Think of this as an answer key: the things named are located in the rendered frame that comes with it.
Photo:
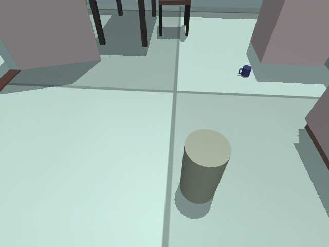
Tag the chair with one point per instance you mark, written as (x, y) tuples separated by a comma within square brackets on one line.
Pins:
[(187, 4)]

